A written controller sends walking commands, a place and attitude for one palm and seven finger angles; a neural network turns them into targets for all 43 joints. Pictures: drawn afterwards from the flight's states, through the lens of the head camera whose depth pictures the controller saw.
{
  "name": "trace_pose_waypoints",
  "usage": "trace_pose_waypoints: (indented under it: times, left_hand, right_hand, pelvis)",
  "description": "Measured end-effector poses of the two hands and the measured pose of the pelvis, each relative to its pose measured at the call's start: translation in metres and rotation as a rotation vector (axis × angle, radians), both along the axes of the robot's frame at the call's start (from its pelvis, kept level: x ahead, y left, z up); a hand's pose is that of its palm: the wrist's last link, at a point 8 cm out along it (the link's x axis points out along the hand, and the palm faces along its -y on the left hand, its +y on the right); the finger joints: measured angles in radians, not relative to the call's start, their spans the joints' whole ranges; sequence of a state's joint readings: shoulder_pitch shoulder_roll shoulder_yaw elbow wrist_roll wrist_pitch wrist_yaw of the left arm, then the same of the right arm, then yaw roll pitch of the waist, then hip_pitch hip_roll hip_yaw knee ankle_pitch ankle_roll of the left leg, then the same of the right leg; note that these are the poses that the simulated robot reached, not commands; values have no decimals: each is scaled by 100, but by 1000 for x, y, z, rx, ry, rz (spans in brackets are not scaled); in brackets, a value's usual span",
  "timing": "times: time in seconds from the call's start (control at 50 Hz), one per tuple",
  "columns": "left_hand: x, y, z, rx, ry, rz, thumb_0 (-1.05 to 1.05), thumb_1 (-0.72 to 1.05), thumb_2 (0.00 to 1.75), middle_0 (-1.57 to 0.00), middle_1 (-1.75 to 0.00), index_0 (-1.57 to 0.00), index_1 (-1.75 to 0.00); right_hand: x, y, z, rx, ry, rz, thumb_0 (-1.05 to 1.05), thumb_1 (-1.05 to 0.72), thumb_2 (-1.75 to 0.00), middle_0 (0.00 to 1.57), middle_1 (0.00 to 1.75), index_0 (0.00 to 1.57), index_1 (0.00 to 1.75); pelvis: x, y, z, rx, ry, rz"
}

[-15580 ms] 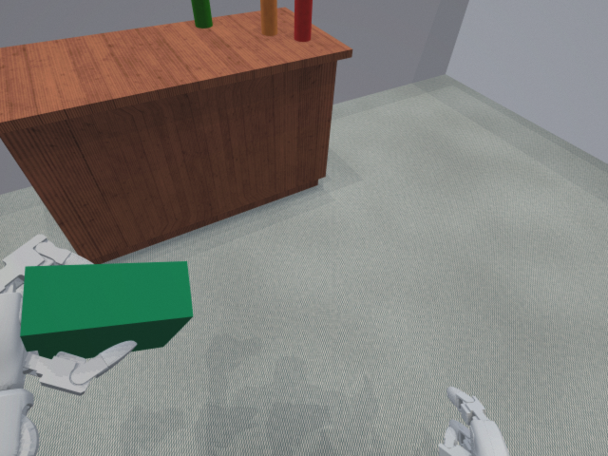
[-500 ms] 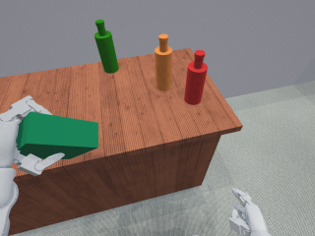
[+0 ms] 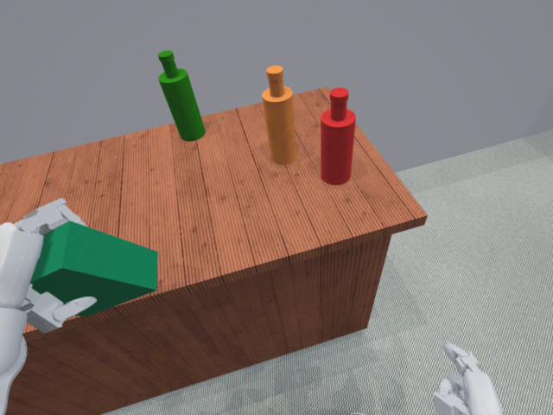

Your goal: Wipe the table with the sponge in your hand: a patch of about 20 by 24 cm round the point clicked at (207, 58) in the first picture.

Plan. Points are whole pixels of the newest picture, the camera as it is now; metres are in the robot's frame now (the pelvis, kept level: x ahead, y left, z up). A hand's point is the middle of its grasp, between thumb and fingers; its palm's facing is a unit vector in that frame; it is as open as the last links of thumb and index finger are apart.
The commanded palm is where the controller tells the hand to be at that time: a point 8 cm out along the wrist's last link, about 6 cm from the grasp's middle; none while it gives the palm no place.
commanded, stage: turn the palm down, sponge in hand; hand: left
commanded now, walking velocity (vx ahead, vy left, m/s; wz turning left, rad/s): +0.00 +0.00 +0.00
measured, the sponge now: (94, 279) +0.24 +0.27 +0.11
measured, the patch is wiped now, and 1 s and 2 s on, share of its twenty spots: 0.00 0.00 0.00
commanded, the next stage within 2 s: move the sponge above the wiping area in 1.22 s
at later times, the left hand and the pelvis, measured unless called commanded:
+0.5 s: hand (45, 252) +0.26 +0.33 +0.15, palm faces +0.14 -0.18 -0.97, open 9.9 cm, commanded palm +0.22 +0.32 +0.21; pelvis +0.04 +0.04 +0.02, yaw +1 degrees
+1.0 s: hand (68, 248) +0.27 +0.31 +0.14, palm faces +0.00 -0.06 -1.00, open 9.9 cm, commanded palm +0.24 +0.31 +0.21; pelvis +0.05 +0.02 +0.02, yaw +1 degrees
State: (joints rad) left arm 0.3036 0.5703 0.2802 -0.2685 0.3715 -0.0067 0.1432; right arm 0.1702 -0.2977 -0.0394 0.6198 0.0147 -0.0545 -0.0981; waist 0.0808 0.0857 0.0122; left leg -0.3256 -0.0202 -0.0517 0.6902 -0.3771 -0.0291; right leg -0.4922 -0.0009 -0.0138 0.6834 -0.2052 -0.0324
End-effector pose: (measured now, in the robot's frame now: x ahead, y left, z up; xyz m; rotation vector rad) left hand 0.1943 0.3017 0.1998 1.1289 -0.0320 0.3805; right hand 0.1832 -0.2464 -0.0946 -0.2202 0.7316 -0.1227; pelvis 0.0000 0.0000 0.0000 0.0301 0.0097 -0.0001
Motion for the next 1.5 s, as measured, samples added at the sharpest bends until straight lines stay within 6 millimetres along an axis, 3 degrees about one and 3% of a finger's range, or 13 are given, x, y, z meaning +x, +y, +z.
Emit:
trace_pose_waypoints:
  times: [0.26,0.46,0.6,0.82,0.94,1.08,1.26,1.5]
  left_hand:
    - [19,8,5,109,85,-17,0,-48,103,-75,-135,-77,-134]
    - [31,29,4,167,183,106,0,-48,103,-75,-135,-76,-134]
    - [43,20,-7,228,267,68,0,-48,103,-75,-135,-76,-134]
    - [57,23,12,325,241,170,0,-48,103,-75,-135,-76,-134]
    - [57,13,1,304,324,160,0,-48,103,-75,-135,-76,-134]
    - [51,-5,-7,339,323,60,0,-48,103,-75,-135,-76,-134]
    - [44,5,8,328,239,168,0,-48,103,-75,-135,-76,-134]
    - [39,-11,-11,344,315,79,0,-48,103,-75,-135,-76,-134]
  right_hand:
    - [43,70,28,58,-112,96,2,-90,-90,20,30,20,30]
    - [79,92,42,66,-114,171,2,-90,-90,21,30,20,30]
    - [96,94,43,49,-96,203,2,-90,-90,21,30,20,30]
    - [109,92,38,87,-56,227,2,-90,-90,20,30,20,30]
    - [112,85,39,95,-74,213,2,-91,-90,20,30,20,30]
    - [107,76,42,71,-90,209,2,-91,-90,20,30,20,30]
    - [94,70,40,87,-90,191,2,-91,-90,20,30,20,30]
    - [78,62,40,74,-118,163,2,-91,-90,20,30,20,30]
  pelvis:
    - [20,28,11,-16,-39,1]
    - [33,37,18,-29,-45,8]
    - [44,37,21,-34,-40,16]
    - [53,29,24,-33,-20,21]
    - [52,26,24,-28,-19,17]
    - [48,20,24,-25,-31,8]
    - [38,15,24,-19,-46,4]
    - [27,11,22,-9,-60,-8]
